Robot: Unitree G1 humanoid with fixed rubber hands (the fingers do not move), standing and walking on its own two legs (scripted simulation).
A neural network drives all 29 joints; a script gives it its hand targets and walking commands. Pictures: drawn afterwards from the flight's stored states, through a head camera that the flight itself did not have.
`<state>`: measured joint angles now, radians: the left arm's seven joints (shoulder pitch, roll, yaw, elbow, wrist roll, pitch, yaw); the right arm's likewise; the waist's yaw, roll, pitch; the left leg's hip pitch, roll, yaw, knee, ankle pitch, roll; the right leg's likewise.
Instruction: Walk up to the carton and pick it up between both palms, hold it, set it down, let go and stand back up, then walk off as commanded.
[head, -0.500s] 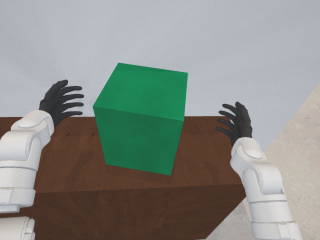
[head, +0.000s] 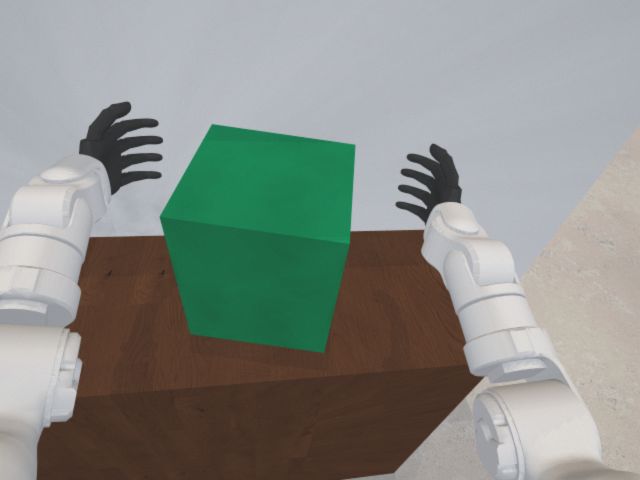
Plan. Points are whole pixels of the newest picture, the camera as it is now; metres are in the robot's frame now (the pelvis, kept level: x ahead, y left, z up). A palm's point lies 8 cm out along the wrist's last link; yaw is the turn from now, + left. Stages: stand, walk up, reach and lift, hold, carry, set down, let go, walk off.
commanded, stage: reach and lift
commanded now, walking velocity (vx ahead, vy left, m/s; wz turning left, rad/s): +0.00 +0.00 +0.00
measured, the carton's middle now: (270, 242) +0.46 +0.02 +0.04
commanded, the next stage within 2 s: none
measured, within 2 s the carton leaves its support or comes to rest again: neither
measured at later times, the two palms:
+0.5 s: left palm (124, 116) +0.50 +0.19 +0.22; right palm (457, 161) +0.43 -0.20 +0.22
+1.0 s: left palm (147, 203) +0.48 +0.19 +0.11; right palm (423, 235) +0.41 -0.19 +0.10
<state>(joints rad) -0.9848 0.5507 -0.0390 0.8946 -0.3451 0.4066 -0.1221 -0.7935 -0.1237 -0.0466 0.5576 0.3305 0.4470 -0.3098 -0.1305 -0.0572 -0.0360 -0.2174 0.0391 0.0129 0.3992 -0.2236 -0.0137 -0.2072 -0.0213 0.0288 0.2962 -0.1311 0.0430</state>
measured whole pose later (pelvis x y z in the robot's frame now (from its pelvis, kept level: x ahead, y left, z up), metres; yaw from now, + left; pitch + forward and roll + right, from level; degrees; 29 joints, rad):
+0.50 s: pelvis +0.01 -0.01 +0.00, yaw +0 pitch +8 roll -1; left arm -1.33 0.57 -0.16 1.38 -0.40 0.24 -0.09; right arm -1.11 -0.15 -0.04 0.94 0.36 0.34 -0.29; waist -0.21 -0.05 -0.13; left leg -0.33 0.05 0.00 0.41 -0.22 -0.02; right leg -0.32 -0.01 0.02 0.32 -0.14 0.04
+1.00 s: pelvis -0.01 -0.01 -0.01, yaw +2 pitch +16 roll -2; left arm -1.23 0.46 -0.20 1.59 -0.37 -0.07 -0.08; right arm -0.98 -0.05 -0.10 1.11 0.22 0.09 -0.26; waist -0.21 -0.04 -0.19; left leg -0.56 0.04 -0.03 0.49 -0.22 -0.03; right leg -0.53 -0.02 -0.01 0.40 -0.14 0.03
